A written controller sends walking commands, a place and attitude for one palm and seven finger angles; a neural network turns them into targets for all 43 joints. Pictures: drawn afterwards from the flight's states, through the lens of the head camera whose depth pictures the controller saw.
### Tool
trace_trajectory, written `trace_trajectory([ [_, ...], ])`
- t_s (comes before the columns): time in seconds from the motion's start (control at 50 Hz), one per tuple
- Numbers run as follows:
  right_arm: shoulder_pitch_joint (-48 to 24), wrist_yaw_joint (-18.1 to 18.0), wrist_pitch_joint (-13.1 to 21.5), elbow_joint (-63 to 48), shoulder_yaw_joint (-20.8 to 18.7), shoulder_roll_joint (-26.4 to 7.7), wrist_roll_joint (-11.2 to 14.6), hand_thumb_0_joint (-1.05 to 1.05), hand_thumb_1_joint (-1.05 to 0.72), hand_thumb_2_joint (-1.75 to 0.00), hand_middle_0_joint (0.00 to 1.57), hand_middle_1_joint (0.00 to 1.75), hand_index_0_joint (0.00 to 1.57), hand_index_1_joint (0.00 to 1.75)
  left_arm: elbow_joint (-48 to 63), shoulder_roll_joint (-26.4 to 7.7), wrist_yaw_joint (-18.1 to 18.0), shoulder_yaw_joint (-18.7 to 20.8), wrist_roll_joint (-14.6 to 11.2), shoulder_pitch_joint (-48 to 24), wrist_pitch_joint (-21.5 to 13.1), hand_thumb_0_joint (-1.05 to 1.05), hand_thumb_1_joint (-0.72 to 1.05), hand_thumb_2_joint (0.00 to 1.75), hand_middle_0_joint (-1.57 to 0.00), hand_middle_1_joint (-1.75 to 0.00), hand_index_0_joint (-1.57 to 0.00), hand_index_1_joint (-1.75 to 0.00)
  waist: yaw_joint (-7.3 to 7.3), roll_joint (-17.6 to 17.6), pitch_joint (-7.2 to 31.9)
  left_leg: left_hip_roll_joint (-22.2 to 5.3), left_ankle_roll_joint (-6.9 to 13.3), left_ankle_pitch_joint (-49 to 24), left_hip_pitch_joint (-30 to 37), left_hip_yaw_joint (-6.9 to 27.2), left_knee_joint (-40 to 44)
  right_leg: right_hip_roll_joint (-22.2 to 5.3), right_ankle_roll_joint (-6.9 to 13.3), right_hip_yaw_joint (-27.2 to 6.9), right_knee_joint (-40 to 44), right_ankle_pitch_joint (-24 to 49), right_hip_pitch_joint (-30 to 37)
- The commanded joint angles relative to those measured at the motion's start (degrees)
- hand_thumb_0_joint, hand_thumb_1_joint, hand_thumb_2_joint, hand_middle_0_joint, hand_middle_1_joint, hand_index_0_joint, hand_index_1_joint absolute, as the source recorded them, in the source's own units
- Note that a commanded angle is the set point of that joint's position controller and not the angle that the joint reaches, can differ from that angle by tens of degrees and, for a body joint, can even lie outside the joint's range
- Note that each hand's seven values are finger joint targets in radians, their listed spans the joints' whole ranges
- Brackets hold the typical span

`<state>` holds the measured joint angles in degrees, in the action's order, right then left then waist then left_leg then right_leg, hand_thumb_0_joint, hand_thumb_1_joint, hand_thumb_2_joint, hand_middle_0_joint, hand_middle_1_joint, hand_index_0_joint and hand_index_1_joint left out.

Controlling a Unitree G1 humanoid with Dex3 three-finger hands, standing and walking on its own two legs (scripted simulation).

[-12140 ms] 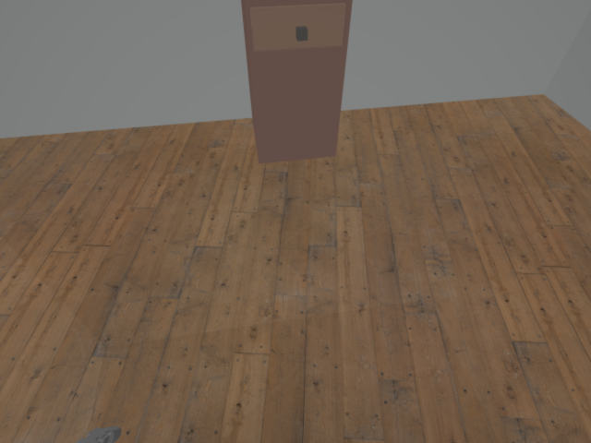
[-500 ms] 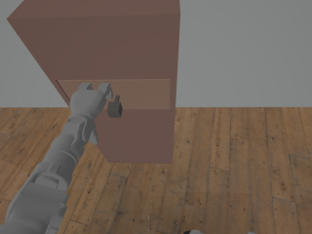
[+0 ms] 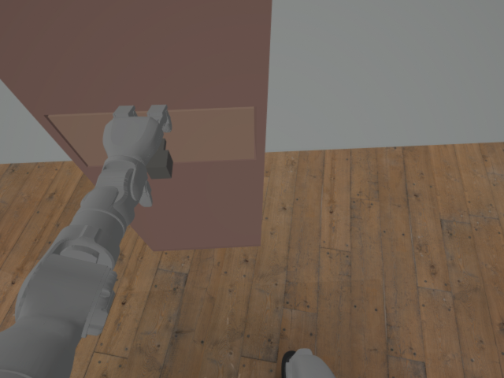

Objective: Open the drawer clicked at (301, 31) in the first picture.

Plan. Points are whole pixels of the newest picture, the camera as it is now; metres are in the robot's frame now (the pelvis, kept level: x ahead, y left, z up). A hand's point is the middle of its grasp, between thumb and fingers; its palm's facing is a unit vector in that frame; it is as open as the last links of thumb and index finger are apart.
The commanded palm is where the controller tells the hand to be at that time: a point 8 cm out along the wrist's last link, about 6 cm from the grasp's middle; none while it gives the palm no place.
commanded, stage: move the hooked fingers above the handle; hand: left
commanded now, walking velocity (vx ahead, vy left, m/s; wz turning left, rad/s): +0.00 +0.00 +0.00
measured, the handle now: (160, 156) +0.54 +0.16 -0.05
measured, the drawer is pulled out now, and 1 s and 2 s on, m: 0.00 0.00 0.00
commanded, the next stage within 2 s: lower the fingers behind the handle in 0.86 s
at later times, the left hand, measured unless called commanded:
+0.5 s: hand (139, 158) +0.48 +0.17 +0.02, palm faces -0.02 -0.02 -1.00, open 13.8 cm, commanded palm +0.47 +0.18 +0.07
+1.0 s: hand (139, 158) +0.49 +0.18 +0.01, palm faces -0.07 +0.00 -1.00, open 13.8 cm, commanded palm +0.47 +0.18 +0.07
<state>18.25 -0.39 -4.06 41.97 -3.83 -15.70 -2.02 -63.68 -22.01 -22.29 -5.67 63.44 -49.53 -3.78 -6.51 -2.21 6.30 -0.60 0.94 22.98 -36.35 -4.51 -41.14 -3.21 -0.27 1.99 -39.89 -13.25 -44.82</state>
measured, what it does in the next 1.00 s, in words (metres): stands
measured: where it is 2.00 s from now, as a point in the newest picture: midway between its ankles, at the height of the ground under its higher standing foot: outside the picture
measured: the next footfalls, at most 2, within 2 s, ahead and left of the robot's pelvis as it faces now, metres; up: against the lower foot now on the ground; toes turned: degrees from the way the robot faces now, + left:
none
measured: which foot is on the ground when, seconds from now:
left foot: down 0.00-1.00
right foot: down 0.00-1.00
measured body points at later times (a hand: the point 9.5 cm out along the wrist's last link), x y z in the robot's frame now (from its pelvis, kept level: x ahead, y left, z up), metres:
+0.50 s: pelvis +0.01 +0.00 +0.00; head +0.11 -0.02 +0.44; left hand +0.48 +0.17 +0.07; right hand +0.04 -0.27 -0.14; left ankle -0.04 +0.11 -0.71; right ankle +0.05 -0.13 -0.71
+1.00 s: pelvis +0.01 +0.00 +0.00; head +0.11 -0.02 +0.44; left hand +0.49 +0.17 +0.07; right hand +0.03 -0.27 -0.14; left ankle -0.04 +0.11 -0.71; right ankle +0.05 -0.13 -0.71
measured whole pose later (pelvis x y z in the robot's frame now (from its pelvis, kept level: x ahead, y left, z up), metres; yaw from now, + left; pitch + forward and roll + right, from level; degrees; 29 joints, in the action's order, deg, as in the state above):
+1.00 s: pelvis +0.01 +0.00 +0.00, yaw +0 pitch +19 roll +1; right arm 18.0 -0.3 -5.7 41.3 -3.5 -15.1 -1.8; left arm -62.3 -22.5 -21.1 -4.6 62.4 -47.6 -1.5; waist -5.9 -3.1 6.1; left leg -1.1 0.8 23.9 -36.0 -4.5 -41.3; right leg -2.7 -0.2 1.9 -40.2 -14.1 -44.7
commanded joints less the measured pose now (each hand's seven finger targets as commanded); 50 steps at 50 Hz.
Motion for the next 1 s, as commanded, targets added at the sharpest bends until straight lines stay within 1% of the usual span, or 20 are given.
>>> trace_trajectory([
  [0.0,7.84,0.21,1.23,-3.26,-2.91,-8.71,-0.68,0.00,-0.90,-0.90,0.20,0.30,0.20,0.30,9.20,-13.20,-4.20,4.57,0.40,-28.10,1.62,0.00,-0.50,0.30,-0.30,-1.20,-0.30,-1.20,-1.15,0.43,27.02,2.49,0.67,-21.49,4.00,2.85,2.68,4.10,2.29,-0.48,-0.27,15.18,19.82],
  [0.08,7.63,0.69,0.06,-4.18,-2.87,-8.61,-0.68,0.00,-0.90,-0.90,0.20,0.30,0.20,0.30,9.16,-14.39,-3.50,6.09,0.01,-23.15,3.59,0.00,-0.50,0.30,-0.30,-1.20,-0.30,-1.20,0.68,-0.21,30.48,2.29,0.44,-26.45,4.47,2.29,2.21,4.09,2.11,-0.62,-1.09,20.13,23.52],
  [0.14,7.08,0.48,-0.49,-4.57,-2.84,-8.60,-0.26,0.00,-0.90,-0.90,0.20,0.30,0.20,0.30,9.49,-13.07,-2.44,5.11,-0.49,-21.76,4.07,0.00,-0.50,0.30,-0.30,-1.20,-0.30,-1.20,0.09,3.09,27.95,2.06,0.77,-25.27,3.67,1.94,2.87,4.17,1.89,-0.68,0.03,20.48,24.46],
  [0.16,7.17,0.33,-0.58,-4.62,-2.75,-8.81,-0.09,0.00,-0.90,-0.90,0.20,0.30,0.20,0.30,10.12,-14.32,-2.10,5.72,-0.53,-21.23,3.94,0.00,-0.50,0.30,-0.30,-1.20,-0.30,-1.20,0.59,2.79,27.13,2.02,0.77,-24.56,3.38,1.93,3.37,4.03,1.86,-0.72,0.14,19.88,24.63],
  [0.2,6.90,0.09,-0.52,-5.10,-2.97,-8.43,-0.02,0.00,-0.90,-0.90,0.20,0.30,0.20,0.30,12.67,-12.23,-1.53,4.08,-0.65,-21.79,2.97,0.00,-0.50,0.30,-0.30,-1.20,-0.30,-1.20,0.32,2.10,27.29,1.96,0.85,-23.98,4.90,1.96,3.77,4.09,1.87,-0.73,0.88,18.93,24.34],
  [0.22,7.06,-0.04,-0.42,-4.83,-3.06,-8.53,-0.07,0.00,-0.90,-0.90,0.20,0.30,0.20,0.30,14.03,-13.52,-1.58,5.07,-0.55,-22.64,2.18,0.00,-0.50,0.30,-0.30,-1.20,-0.30,-1.20,0.20,2.52,27.24,1.74,0.89,-23.90,5.41,2.27,3.83,4.06,1.87,-0.71,0.90,18.42,24.13],
  [0.34,6.99,-0.01,-0.31,-4.00,-3.22,-7.82,-0.40,0.00,-0.90,-0.90,0.20,0.30,0.20,0.30,16.34,-11.33,-3.38,3.96,-0.10,-23.72,-0.15,0.00,-0.50,0.30,-0.30,-1.20,-0.30,-1.20,-0.19,0.94,26.81,1.71,0.58,-25.73,7.67,2.89,3.61,4.16,2.17,-0.23,0.97,17.87,22.34],
  [0.42,6.55,0.44,-0.63,-3.58,-3.05,-7.74,-0.34,0.00,-0.90,-0.90,0.20,0.30,0.20,0.30,13.36,-10.20,-4.14,3.34,-0.27,-22.03,1.72,0.00,-0.50,0.30,-0.30,-1.20,-0.30,-1.20,0.00,1.19,25.15,1.96,0.37,-25.35,7.24,2.76,4.03,4.21,2.15,0.08,1.28,17.79,22.35],
  [0.5,6.18,0.29,-0.63,-3.58,-2.83,-7.92,0.00,0.00,-0.90,-0.90,0.20,0.30,0.20,0.30,11.35,-9.02,-3.16,1.59,-0.39,-24.42,3.15,0.00,-0.50,0.30,-0.30,-1.20,-0.30,-1.20,-1.10,1.40,22.99,2.05,0.44,-22.44,6.91,2.80,4.52,4.19,2.15,0.09,2.03,15.49,21.06],
  [0.58,6.44,-0.10,-0.48,-4.24,-3.05,-7.51,-0.18,0.00,-0.90,-0.90,0.20,0.30,0.20,0.30,13.58,-8.45,-1.87,1.43,-0.64,-24.59,1.65,0.00,-0.50,0.30,-0.30,-1.20,-0.30,-1.20,-0.58,0.47,26.61,2.02,0.43,-26.02,9.03,2.93,3.83,4.08,2.14,-0.15,1.27,18.17,22.62],
  [0.62,6.38,-0.07,-0.49,-4.35,-3.08,-7.41,-0.27,0.00,-0.90,-0.90,0.20,0.30,0.20,0.30,13.06,-6.92,-1.64,0.52,-0.69,-23.65,1.19,0.00,-0.50,0.30,-0.30,-1.20,-0.30,-1.20,-0.82,0.35,25.54,1.90,0.30,-26.60,9.02,2.89,3.46,4.16,2.12,0.01,1.24,18.17,21.43],
  [0.66,6.35,-0.05,-0.53,-4.11,-2.72,-7.79,-0.27,0.00,-0.90,-0.90,0.20,0.30,0.20,0.30,10.89,-8.95,-2.22,2.09,-0.43,-23.44,1.43,0.00,-0.50,0.30,-0.30,-1.20,-0.30,-1.20,-0.95,2.86,23.10,2.04,0.48,-24.48,6.30,2.85,3.61,4.20,2.08,-0.03,1.07,17.60,21.46],
  [0.72,5.69,-0.07,-0.42,-4.46,-2.37,-7.96,-0.30,0.00,-0.90,-0.90,0.20,0.30,0.20,0.30,11.17,-12.10,-3.39,4.09,0.14,-24.07,2.12,0.00,-0.50,0.30,-0.30,-1.20,-0.30,-1.20,-0.41,2.19,24.00,2.48,0.58,-22.07,4.53,2.37,3.59,4.04,2.05,-0.41,0.73,16.96,22.34],
  [0.76,5.58,-0.01,-0.57,-4.76,-2.30,-8.05,-0.44,0.00,-0.90,-0.90,0.20,0.30,0.20,0.30,12.08,-14.59,-3.86,5.85,0.53,-24.07,2.50,0.00,-0.50,0.30,-0.30,-1.20,-0.30,-1.20,0.55,0.93,26.81,2.64,0.57,-23.43,4.21,2.07,3.27,3.86,2.10,-0.76,-0.09,18.75,24.36],
  [0.78,5.50,0.00,-0.53,-4.79,-2.36,-7.79,-0.42,0.00,-0.90,-0.90,0.20,0.30,0.20,0.30,12.02,-13.34,-3.89,4.79,0.52,-24.15,2.81,0.00,-0.50,0.30,-0.30,-1.20,-0.30,-1.20,0.23,0.77,26.86,2.61,0.57,-24.00,4.27,1.90,3.09,3.88,2.05,-0.72,-0.11,19.63,24.45],
  [0.8,5.71,0.02,-0.57,-4.72,-2.48,-7.98,-0.41,0.00,-0.90,-0.90,0.20,0.30,0.20,0.30,11.90,-14.44,-3.83,6.06,0.52,-22.87,3.11,0.00,-0.50,0.30,-0.30,-1.20,-0.30,-1.20,0.74,1.74,27.81,2.51,0.56,-24.53,4.25,1.92,2.97,3.90,2.01,-0.66,-0.37,19.95,25.04],
  [0.82,5.55,0.01,-0.58,-4.91,-2.55,-7.91,-0.35,0.00,-0.90,-0.90,0.20,0.30,0.20,0.30,11.48,-12.77,-3.52,4.59,0.19,-22.32,3.50,0.00,-0.50,0.30,-0.30,-1.20,-0.30,-1.20,0.23,1.35,27.63,2.49,0.55,-24.36,4.56,1.74,3.04,3.98,1.91,-0.72,0.02,20.16,24.93],
  [0.88,6.19,-0.24,-0.49,-4.64,-2.66,-8.19,-0.08,0.00,-0.90,-0.90,0.20,0.30,0.20,0.30,10.90,-12.76,-2.14,4.26,-0.73,-22.42,3.41,0.00,-0.50,0.30,-0.30,-1.20,-0.30,-1.20,-0.54,3.74,26.53,2.53,0.90,-22.25,3.62,1.54,3.34,3.92,1.60,-1.09,0.91,19.91,25.86],
  [0.92,6.25,-0.60,-0.32,-4.76,-2.77,-8.27,0.08,0.00,-0.90,-0.90,0.20,0.30,0.20,0.30,12.67,-13.17,-1.13,4.17,-0.96,-22.84,2.26,0.00,-0.50,0.30,-0.30,-1.20,-0.30,-1.20,-0.37,3.16,27.07,2.55,0.96,-21.57,4.15,1.56,3.61,3.85,1.61,-1.25,1.20,19.30,26.07],
  [0.98,7.34,-0.64,0.05,-3.98,-3.07,-7.98,-0.05,0.00,-0.90,-0.90,0.20,0.30,0.20,0.30,11.85,-9.76,-0.45,2.02,-0.90,-21.73,0.17,0.00,-0.50,0.30,-0.30,-1.20,-0.30,-1.20,-0.93,2.54,25.60,2.26,0.78,-22.57,5.38,2.44,3.09,4.06,1.87,-0.68,1.01,17.94,22.64],
])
